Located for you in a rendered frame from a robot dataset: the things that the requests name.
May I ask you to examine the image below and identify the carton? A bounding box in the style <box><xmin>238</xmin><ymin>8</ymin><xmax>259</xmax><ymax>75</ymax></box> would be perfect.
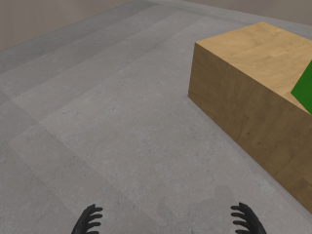
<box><xmin>291</xmin><ymin>59</ymin><xmax>312</xmax><ymax>115</ymax></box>

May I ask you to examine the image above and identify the right robot hand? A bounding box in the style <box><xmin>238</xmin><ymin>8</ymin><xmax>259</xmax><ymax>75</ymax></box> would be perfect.
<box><xmin>230</xmin><ymin>202</ymin><xmax>267</xmax><ymax>234</ymax></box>

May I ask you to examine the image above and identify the left robot hand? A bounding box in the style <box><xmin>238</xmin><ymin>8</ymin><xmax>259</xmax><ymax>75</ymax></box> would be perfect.
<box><xmin>71</xmin><ymin>204</ymin><xmax>103</xmax><ymax>234</ymax></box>

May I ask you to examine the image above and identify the pedestal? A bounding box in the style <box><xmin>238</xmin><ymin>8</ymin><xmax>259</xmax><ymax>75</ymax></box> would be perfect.
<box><xmin>187</xmin><ymin>21</ymin><xmax>312</xmax><ymax>214</ymax></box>

